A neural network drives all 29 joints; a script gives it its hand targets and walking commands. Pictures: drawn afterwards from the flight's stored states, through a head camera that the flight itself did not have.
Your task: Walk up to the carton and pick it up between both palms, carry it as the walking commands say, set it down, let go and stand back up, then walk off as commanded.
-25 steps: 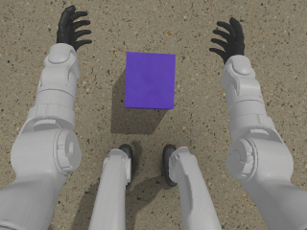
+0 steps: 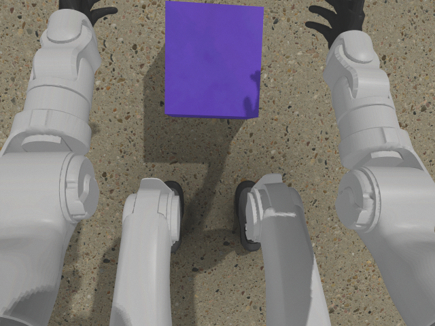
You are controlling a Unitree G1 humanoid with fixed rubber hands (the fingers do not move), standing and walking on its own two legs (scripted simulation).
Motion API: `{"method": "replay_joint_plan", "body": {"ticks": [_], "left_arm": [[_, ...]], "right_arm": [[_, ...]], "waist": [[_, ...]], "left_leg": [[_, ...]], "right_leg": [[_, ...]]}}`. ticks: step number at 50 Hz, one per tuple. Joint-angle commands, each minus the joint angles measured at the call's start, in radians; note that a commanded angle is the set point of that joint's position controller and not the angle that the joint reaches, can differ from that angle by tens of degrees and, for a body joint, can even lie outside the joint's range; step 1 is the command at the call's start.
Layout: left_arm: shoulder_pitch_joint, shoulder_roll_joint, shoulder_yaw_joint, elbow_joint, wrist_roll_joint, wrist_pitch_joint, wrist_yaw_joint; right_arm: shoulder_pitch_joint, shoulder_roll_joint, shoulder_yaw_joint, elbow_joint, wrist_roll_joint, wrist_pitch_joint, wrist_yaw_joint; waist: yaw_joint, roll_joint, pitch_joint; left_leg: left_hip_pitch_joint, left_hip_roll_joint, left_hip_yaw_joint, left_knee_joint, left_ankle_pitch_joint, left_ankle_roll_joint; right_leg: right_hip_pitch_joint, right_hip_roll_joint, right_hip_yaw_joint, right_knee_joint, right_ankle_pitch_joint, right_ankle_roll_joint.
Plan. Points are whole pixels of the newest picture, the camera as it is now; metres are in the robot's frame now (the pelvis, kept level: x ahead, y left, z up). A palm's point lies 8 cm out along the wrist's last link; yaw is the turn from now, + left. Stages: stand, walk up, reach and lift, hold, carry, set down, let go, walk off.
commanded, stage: reach and lift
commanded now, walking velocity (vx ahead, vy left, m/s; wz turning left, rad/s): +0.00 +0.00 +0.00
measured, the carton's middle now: (212, 69) +0.53 -0.01 -0.39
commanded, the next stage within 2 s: none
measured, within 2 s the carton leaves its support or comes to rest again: neither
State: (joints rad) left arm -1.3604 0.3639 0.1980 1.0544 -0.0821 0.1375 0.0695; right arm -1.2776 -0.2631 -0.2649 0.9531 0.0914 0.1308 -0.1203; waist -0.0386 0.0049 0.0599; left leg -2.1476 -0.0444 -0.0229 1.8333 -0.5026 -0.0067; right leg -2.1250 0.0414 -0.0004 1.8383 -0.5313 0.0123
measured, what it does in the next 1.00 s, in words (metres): lowers itself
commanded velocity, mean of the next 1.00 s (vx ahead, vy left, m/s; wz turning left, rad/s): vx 0.00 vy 0.00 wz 0.00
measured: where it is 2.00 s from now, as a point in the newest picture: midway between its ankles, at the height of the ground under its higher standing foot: (210, 228)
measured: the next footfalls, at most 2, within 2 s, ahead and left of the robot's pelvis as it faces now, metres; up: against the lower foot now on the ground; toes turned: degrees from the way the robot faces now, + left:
none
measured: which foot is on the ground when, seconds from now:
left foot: down 0.00-1.00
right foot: down 0.00-1.00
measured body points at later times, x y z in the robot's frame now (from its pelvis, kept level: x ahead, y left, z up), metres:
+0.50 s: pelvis -0.01 +0.00 -0.09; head +0.37 +0.00 +0.14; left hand +0.56 +0.18 -0.28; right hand +0.54 -0.19 -0.28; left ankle +0.11 +0.11 -0.43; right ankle +0.10 -0.12 -0.43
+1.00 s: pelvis -0.01 +0.00 -0.12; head +0.37 +0.00 +0.11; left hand +0.55 +0.18 -0.32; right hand +0.53 -0.19 -0.31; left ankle +0.10 +0.11 -0.43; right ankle +0.10 -0.11 -0.43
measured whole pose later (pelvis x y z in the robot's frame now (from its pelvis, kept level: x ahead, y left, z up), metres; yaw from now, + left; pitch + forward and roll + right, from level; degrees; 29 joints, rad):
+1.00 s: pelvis -0.01 +0.00 -0.12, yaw -1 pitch +33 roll -1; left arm -1.53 0.43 0.05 1.24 -0.20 0.03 0.06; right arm -1.49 -0.34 -0.11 1.21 0.24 0.02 -0.11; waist -0.02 -0.02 0.48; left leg -2.26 0.00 0.00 2.27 -0.58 0.01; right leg -2.24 0.02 -0.03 2.27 -0.60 0.00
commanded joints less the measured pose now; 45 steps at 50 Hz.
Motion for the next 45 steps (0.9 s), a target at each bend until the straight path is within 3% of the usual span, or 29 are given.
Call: {"method": "replay_joint_plan", "body": {"ticks": [1,24,30,37,45], "left_arm": [[-0.281,0.122,0.005,-0.074,-0.007,-0.027,0.002],[-0.403,0.169,-0.077,0.045,-0.087,-0.100,-0.001],[-0.435,0.173,-0.084,0.085,-0.075,-0.116,-0.015],[-0.408,0.177,-0.106,0.089,-0.092,-0.125,-0.009],[-0.416,0.175,-0.128,0.095,-0.114,-0.125,-0.011]], "right_arm": [[-0.251,-0.117,0.000,-0.074,0.006,-0.025,-0.005],[-0.405,-0.161,0.120,0.075,0.103,-0.091,-0.007],[-0.433,-0.178,0.109,0.136,0.090,-0.112,0.008],[-0.422,-0.185,0.125,0.145,0.114,-0.128,0.005],[-0.432,-0.180,0.147,0.158,0.142,-0.125,0.009]], "waist": [[-0.009,0.047,-1.090],[0.012,0.027,-0.912],[0.006,0.034,-0.722],[0.015,0.026,-0.764],[0.016,0.026,-0.726]], "left_leg": [[0.592,-0.015,0.050,-0.079,0.238,-0.020],[0.473,0.023,0.020,0.210,0.255,-0.016],[0.399,0.032,-0.004,0.256,0.252,-0.014],[0.446,0.032,-0.004,0.286,0.313,-0.013],[0.431,0.036,-0.002,0.286,0.281,-0.004]], "right_leg": [[0.527,0.018,-0.056,-0.083,0.282,0.021],[0.420,0.000,-0.028,0.190,0.293,0.024],[0.329,-0.003,-0.011,0.233,0.282,0.018],[0.372,-0.004,-0.011,0.268,0.335,0.019],[0.355,-0.008,-0.006,0.271,0.302,0.015]]}}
